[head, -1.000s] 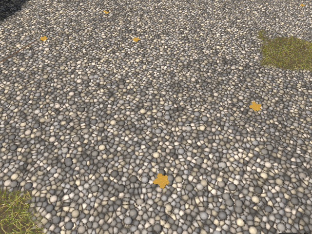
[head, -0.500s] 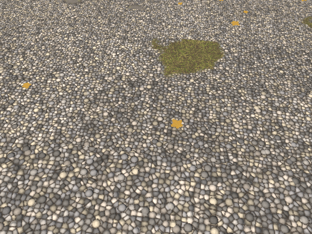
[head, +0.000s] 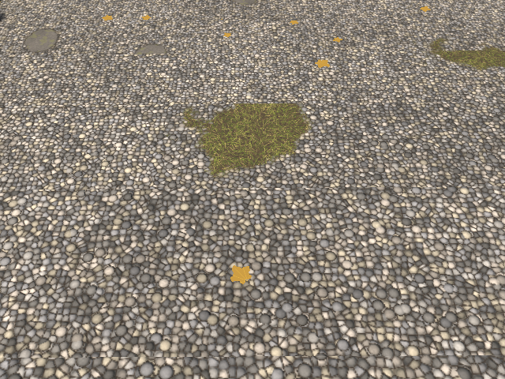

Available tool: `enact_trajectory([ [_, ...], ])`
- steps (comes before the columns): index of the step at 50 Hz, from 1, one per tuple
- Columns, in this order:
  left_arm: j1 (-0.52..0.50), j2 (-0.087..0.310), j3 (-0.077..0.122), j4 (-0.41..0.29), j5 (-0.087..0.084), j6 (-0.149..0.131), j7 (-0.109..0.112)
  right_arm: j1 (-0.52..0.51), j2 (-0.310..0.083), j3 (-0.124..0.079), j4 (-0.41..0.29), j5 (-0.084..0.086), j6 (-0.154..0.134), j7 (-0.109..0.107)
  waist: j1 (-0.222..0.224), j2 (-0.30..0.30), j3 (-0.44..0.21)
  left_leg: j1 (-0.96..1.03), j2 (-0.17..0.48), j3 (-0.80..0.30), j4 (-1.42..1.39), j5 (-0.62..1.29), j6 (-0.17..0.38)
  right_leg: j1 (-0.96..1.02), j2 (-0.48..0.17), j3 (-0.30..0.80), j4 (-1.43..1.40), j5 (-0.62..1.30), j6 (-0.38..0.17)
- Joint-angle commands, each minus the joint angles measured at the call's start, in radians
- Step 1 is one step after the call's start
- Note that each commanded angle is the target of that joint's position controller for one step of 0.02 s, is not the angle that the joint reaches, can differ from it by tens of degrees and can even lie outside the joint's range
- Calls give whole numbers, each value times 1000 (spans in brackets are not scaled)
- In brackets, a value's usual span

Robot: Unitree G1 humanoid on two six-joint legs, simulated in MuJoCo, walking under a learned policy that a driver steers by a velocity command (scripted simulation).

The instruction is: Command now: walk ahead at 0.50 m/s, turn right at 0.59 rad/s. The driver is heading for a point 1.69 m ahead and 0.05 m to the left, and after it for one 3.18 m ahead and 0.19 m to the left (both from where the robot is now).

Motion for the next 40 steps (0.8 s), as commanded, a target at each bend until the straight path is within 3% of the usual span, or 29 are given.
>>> enact_trajectory([
  [1, 0, 210, 67, -67, -3, -5, -11, -108, -99, -17, -79, 6, -16, -1, -15, -65, 37, 175, -54, 46, -118, 58, 3, -115, -279, 268, -119, 253, -191],
  [3, -14, 201, 68, -60, -4, 3, 0, -122, -125, -25, -85, 24, -31, -12, -36, -69, 27, 219, -63, 50, -190, 53, 48, -31, -286, 298, -67, 323, -152],
  [4, -37, 200, 69, -59, -1, 4, 4, -62, -158, -40, -71, 39, -43, -20, -77, -66, -2, 335, -71, 68, -210, 79, 87, -44, -252, 284, -3, 422, -112],
  [5, -57, 174, 61, -64, 10, -2, 10, 91, -193, -60, -31, 49, -61, -27, -139, -37, -85, 563, -30, 44, -166, 137, 159, -130, -185, 239, 144, 483, -50],
  [6, 40, 46, 25, -86, 24, -20, 19, 305, -248, -76, 12, 43, -72, -30, -153, 187, -343, 979, 204, -249, -169, 348, 403, -322, -12, 109, 464, 236, 46],
  [7, 86, 17, 13, -88, 23, -29, 11, 432, -216, -66, 40, 30, -54, -21, -191, 267, -452, 1230, 384, -626, -313, 86, 521, -627, 56, 61, 706, -304, 82],
  [8, -88, 98, 36, -99, 11, -16, 11, 387, -197, -74, 50, 20, -53, -22, -225, 73, -142, 995, 341, -565, -399, -263, 374, -801, -55, 41, 849, -207, 64],
  [9, -121, 100, 39, -82, 0, -6, 37, 270, -149, -63, 27, 30, -50, -24, -180, 53, -20, 779, 301, -426, -447, -422, 299, -790, -125, 4, 861, -81, 56],
  [10, -97, 103, 40, -62, 5, 4, 53, 206, -76, -41, 11, 35, -45, -31, -142, 65, -36, 674, 269, -335, -498, -354, 276, -694, -175, -2, 795, 3, 53],
  [11, -113, 80, 30, -55, 20, 8, 50, 182, -32, -30, 14, 39, -45, -40, -120, 62, -30, 606, 239, -250, -530, -216, 263, -618, -211, -6, 755, 46, 51],
  [12, -136, 61, 22, -54, 27, 12, 39, 161, -24, -30, 11, 31, -46, -52, -109, 52, -30, 575, 224, -186, -560, -138, 259, -573, -226, -23, 737, 31, 60],
  [15, -213, 42, 13, -59, 0, 16, 7, 176, -78, -60, 36, 12, -65, -63, -121, 38, -12, 571, 191, 2, -601, 16, 269, -582, -250, -63, 605, 93, 85],
  [17, -256, 39, 8, -64, -5, 15, -5, 229, -104, -75, 65, -5, -69, -53, -135, 23, 1, 577, 187, 81, -604, 165, 283, -593, -253, -88, 500, 193, 93],
  [18, -277, 37, 5, -69, -8, 18, -8, 252, -108, -78, 81, -5, -67, -42, -138, 18, 10, 571, 183, 113, -601, 229, 288, -584, -247, -104, 442, 234, 93],
  [21, -305, 44, 1, -84, -8, 37, -3, 297, -115, -81, 125, -7, -64, -6, -128, 40, 39, 547, 177, 170, -578, 317, 283, -515, -227, -120, 321, 334, 70],
  [23, -343, 62, 8, -104, -4, 45, 6, 325, -117, -80, 152, -12, -65, 13, -125, 48, 56, 591, 190, 170, -564, 306, 272, -516, -216, -104, 264, 360, 54],
  [26, -401, 74, 18, -133, 3, 53, 22, 357, -118, -79, 190, -12, -61, 24, -125, 62, 74, 678, 212, 169, -533, 282, 254, -503, -193, -117, 225, 262, 21],
  [28, -441, 82, 27, -154, -4, 47, 31, 370, -143, -89, 201, -4, -50, 18, -130, 58, 84, 747, 222, 176, -497, 283, 234, -474, -172, -143, 167, 184, 4],
  [30, -386, 110, 46, -154, -29, 32, 39, 373, -182, -95, 206, -13, -39, 9, -77, 68, 35, 652, 195, 239, -354, 507, 206, -196, -96, -217, 138, 216, -36],
  [31, -260, 169, 72, -123, -41, 14, 51, 357, -184, -95, 195, -24, -48, 10, -25, 46, -45, 533, 132, 283, -174, 564, 155, 46, -75, -202, 186, 289, -79],
  [32, -53, 231, 93, -70, -32, 9, 67, 482, -81, -65, 194, -44, -57, 13, -17, -129, -276, 249, 45, 292, 151, 227, 65, 517, -203, -6, 254, 518, -238],
  [33, 181, 228, 86, -28, -22, 14, 77, 517, -15, -30, 172, -51, -71, 48, 41, -281, -500, 14, -108, 181, 439, -563, 29, 809, -449, 453, 27, 326, -401],
  [34, 274, 196, 97, 27, 8, 0, 82, 236, -76, -57, 124, 14, -71, 60, 148, -156, -204, -207, -109, 21, 615, -545, 72, 656, -414, 457, -79, 259, -288],
  [35, 176, 213, 105, 29, -13, -11, 79, 165, -95, -64, 107, 31, -77, 43, 91, -122, -32, -243, -38, -3, 666, -453, 85, 410, -422, 346, -93, 251, -240],
  [36, 91, 156, 89, 20, -27, -3, 80, 186, -127, -74, 119, 7, -75, 24, 37, -83, -34, -144, 14, -15, 653, -396, 96, 249, -423, 282, -112, 249, -237],
  [37, 26, 90, 64, 17, -33, 1, 76, 197, -85, -63, 120, -9, -70, 13, -27, -77, -14, -76, 42, -28, 630, -332, 108, 93, -420, 212, -114, 278, -226],
  [38, -43, 36, 43, -3, -25, 8, 73, 213, -27, -46, 125, -15, -59, 14, -74, -57, 16, -2, 60, -41, 600, -281, 107, -53, -418, 160, -149, 303, -214],
  [39, -74, -1, 27, -14, -24, 13, 75, 225, -16, -47, 128, -19, -42, 18, -102, -19, 28, 28, 57, -39, 524, -253, 103, -149, -408, 113, -192, 288, -206],
  [40, -67, 26, 36, -18, -23, 13, 80, 215, -19, -53, 123, -16, -30, 26, -101, -37, 19, 26, 42, -17, 471, -245, 97, -148, -384, 56, -218, 252, -197],
])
